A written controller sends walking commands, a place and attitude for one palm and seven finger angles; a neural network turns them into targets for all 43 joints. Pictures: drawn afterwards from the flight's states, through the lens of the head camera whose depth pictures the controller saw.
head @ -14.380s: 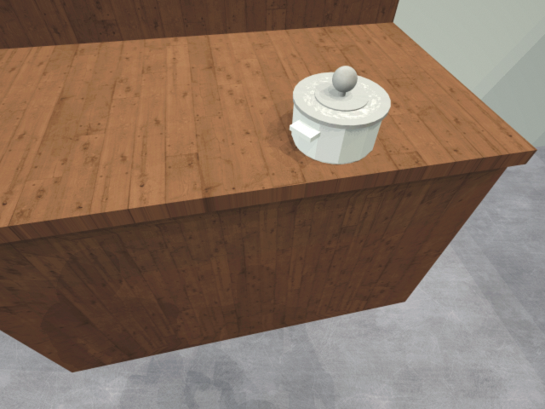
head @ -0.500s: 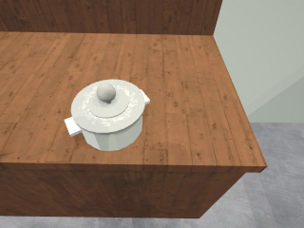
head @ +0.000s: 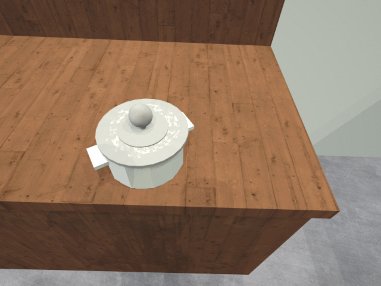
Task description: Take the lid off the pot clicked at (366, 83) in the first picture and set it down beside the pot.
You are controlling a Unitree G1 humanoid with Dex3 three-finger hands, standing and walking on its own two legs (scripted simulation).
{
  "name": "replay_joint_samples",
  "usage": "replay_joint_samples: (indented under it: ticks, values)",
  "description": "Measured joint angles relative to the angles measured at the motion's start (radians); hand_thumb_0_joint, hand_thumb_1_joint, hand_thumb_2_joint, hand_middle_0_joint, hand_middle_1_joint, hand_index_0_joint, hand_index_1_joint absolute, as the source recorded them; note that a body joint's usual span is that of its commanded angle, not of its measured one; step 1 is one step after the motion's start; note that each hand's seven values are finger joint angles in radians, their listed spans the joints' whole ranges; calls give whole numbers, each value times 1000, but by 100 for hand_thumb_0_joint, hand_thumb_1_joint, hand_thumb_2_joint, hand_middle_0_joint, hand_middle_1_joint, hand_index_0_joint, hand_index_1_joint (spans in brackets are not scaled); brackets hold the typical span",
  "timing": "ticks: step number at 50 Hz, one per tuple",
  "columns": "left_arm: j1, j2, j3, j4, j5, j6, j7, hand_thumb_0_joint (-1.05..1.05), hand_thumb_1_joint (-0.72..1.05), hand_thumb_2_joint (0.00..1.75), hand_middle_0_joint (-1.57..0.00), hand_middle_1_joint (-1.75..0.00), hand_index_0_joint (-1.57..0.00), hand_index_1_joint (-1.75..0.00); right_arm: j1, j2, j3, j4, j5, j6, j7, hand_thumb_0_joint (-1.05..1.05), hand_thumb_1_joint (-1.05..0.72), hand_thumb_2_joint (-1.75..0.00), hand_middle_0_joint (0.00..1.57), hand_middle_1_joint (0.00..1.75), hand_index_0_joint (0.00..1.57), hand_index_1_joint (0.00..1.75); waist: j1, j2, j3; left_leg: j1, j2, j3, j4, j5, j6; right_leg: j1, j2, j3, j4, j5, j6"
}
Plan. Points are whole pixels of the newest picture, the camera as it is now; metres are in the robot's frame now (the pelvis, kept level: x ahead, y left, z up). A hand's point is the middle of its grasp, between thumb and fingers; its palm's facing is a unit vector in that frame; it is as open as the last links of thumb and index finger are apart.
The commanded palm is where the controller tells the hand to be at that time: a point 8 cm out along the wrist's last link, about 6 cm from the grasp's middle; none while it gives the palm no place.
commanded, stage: shuffle to correct the standing spot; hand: left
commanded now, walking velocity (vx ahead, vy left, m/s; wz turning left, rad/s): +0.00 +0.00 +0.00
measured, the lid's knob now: (140, 115) +0.39 +0.13 +0.17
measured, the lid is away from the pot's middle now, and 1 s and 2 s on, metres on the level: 0.00 0.00 0.00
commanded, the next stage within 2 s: come to a stop and stand still in 0.44 s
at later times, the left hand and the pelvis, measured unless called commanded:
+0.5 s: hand out of the picture -0.03 +0.18 -0.19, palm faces +0.00 -0.98 -0.21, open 7.3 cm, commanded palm none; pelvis -0.04 +0.00 -0.01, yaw -2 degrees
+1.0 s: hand out of the picture -0.04 +0.16 -0.18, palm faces +0.00 -0.99 -0.17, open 7.3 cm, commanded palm none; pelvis -0.05 -0.01 +0.00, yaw -2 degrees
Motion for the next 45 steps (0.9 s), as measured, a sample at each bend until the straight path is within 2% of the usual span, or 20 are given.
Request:
replay_joint_samples:
  ticks: [7, 17, 23, 29, 32, 34, 37, 39, 42, 45]
  values:
    - [1, -3, 1, 2, -1, 4, 2, 1, 92, 90, -20, -30, -20, -30, 1, 6, 0, 3, 1, 0, -4, 1, -91, -90, 20, 30, 20, 30, 1, -5, 0, 3, -9, 3, -4, 3, 8, -1, -9, 3, 4, 0, 9]
    - [-30, 17, 22, -42, 2, 34, 5, 1, 92, 90, -20, -30, -20, -30, -27, 0, -20, -30, 6, 18, -12, 2, -92, -90, 20, 30, 20, 30, 0, -19, 39, -39, -24, 20, 20, 20, 20, -63, -25, 18, 64, 2, 20]
    - [-51, 38, 36, -79, 10, 55, 4, 0, 91, 90, -20, -30, -20, -30, -54, -13, -38, -62, 0, 38, -7, 2, -92, -90, 20, 30, 20, 30, -1, -27, 51, -95, -25, 36, 83, 11, 22, -131, -27, 30, 145, -11, 18]
    - [-51, 46, 46, -107, 21, 73, 2, 0, 91, 90, -20, -30, -20, -30, -88, -30, -55, -96, -10, 55, 0, 1, -92, -90, 20, 30, 20, 30, 9, -22, 61, -151, -12, 63, 183, -23, 10, -210, -40, 20, 271, -57, 18]
    - [-39, 35, 36, -100, 24, 58, 4, 0, 91, 90, -20, -30, -20, -30, -100, -47, -60, -104, -7, 65, 4, 1, -93, -90, 20, 30, 20, 30, 1, 14, 56, -167, 17, 44, 230, -49, -10, -195, -17, -6, 252, -31, -11]
    - [-26, 29, 24, -93, 22, 49, 2, 0, 91, 90, -20, -30, -20, -30, -95, -52, -61, -102, -5, 74, 10, 1, -93, -90, 20, 30, 20, 30, -7, 23, 32, -181, 20, 7, 271, -101, -24, -177, -6, -24, 213, -25, -24]
    - [-12, 22, 16, -88, 19, 37, 0, 0, 91, 90, -20, -30, -20, -30, -82, -52, -55, -89, -6, 74, 21, 1, -93, -90, 20, 30, 20, 30, 4, 14, -3, -187, 23, -32, 322, -109, -30, -149, 10, -32, 124, 22, -32]
    - [-7, 19, 13, -86, 20, 30, 0, 0, 91, 90, -20, -30, -20, -30, -69, -49, -49, -84, -5, 64, 24, 1, -93, -90, 20, 30, 20, 30, 10, 3, -18, -169, 27, -44, 287, -91, -32, -140, 18, -29, 76, 50, -36]
    - [-1, 25, 14, -80, 16, 23, -3, 1, 93, 90, -20, -30, -20, -30, -44, -46, -41, -79, -3, 45, 24, 1, -93, -90, 20, 30, 20, 30, 12, 1, -28, -107, 37, -62, 138, -34, -31, -140, 32, -32, 46, 68, -36]
    - [-14, 35, 18, -77, 9, 19, -5, 1, 93, 90, -20, -30, -21, -30, -29, -31, -32, -63, -1, 37, 16, 1, -92, -90, 20, 30, 20, 30, 16, -13, -10, -81, 31, -64, 79, -22, -38, -137, 27, -31, 37, 73, -26]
